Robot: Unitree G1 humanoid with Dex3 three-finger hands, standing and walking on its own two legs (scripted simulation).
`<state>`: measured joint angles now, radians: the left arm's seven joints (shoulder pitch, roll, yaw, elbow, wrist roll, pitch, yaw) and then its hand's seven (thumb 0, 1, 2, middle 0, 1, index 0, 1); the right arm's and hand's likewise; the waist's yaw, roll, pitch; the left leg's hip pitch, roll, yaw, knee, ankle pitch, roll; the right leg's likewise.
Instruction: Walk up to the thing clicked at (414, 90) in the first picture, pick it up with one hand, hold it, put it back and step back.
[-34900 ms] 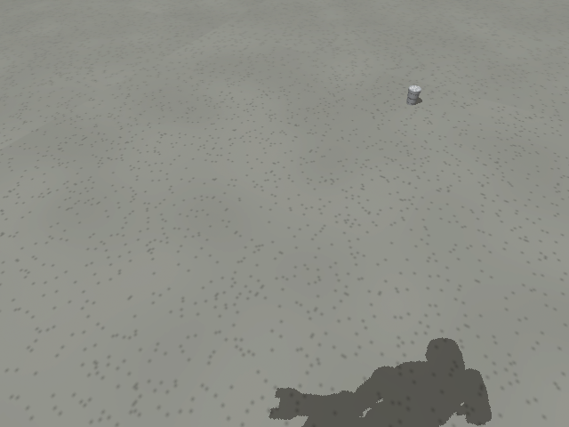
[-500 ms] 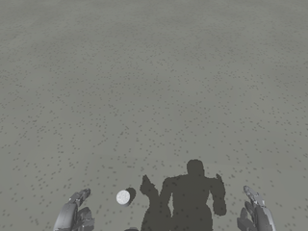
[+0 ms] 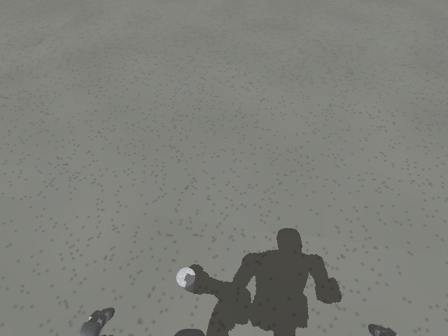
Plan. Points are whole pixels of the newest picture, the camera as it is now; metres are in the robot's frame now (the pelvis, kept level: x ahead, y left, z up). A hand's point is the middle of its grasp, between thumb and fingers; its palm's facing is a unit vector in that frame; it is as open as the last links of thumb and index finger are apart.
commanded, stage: stand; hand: left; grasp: from above
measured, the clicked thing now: (187, 281) +0.41 +0.20 -0.69
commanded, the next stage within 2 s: none
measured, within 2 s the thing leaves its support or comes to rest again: neither
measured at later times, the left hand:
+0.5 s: hand out of the picture +0.04 +0.24 -0.13, palm faces +0.03 -0.94 -0.33, open 7.4 cm
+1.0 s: hand out of the picture +0.06 +0.24 -0.13, palm faces +0.01 -0.95 -0.33, open 7.4 cm
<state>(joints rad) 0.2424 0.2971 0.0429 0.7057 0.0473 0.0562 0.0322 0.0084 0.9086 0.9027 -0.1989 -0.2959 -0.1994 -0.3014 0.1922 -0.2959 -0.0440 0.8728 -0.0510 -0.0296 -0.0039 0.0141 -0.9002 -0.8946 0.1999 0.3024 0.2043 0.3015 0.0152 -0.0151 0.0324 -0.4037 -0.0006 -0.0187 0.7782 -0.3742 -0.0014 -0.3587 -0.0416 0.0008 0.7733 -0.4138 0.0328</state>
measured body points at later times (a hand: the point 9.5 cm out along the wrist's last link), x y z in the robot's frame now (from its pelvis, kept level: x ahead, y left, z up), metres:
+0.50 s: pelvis +0.00 +0.00 +0.03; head -0.01 +0.00 +0.48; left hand +0.04 +0.29 -0.11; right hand +0.07 -0.27 -0.11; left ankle +0.02 +0.12 -0.71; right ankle +0.00 -0.14 -0.71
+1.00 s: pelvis +0.00 +0.00 +0.04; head +0.01 -0.01 +0.49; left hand +0.06 +0.28 -0.10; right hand +0.06 -0.29 -0.10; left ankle +0.02 +0.12 -0.71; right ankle +0.00 -0.14 -0.71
